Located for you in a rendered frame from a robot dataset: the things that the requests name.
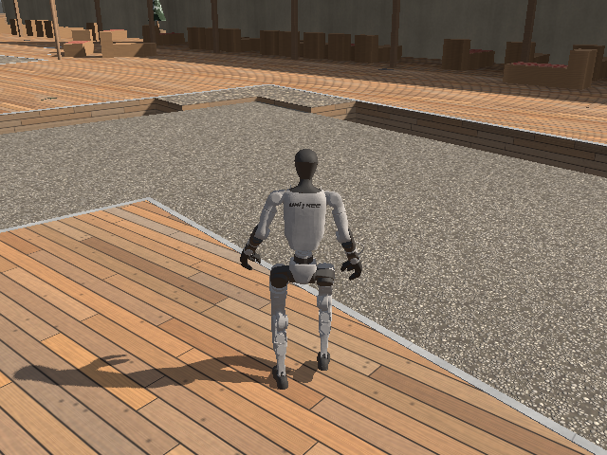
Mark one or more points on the left robot hand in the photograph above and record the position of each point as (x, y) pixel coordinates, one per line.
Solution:
(244, 259)

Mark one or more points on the right robot upper arm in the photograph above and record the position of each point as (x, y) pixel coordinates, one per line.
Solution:
(333, 199)

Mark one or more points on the right robot hand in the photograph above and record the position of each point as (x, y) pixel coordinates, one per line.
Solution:
(349, 266)

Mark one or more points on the robot right forearm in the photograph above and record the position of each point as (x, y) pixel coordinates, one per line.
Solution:
(351, 250)

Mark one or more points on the left robot upper arm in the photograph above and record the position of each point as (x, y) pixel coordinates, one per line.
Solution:
(275, 198)

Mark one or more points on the robot right foot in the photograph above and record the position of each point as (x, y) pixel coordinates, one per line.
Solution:
(323, 362)

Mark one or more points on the left robot thigh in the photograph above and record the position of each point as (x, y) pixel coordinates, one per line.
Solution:
(278, 281)

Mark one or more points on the robot left forearm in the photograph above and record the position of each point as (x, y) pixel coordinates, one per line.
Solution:
(252, 243)

